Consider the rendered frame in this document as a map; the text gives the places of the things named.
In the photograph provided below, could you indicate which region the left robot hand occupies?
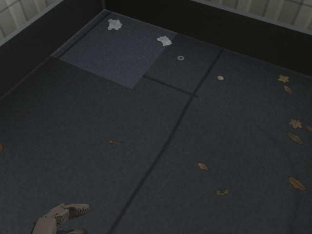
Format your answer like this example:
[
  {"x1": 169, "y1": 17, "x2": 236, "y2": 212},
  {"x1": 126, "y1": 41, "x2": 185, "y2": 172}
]
[{"x1": 30, "y1": 203, "x2": 90, "y2": 234}]

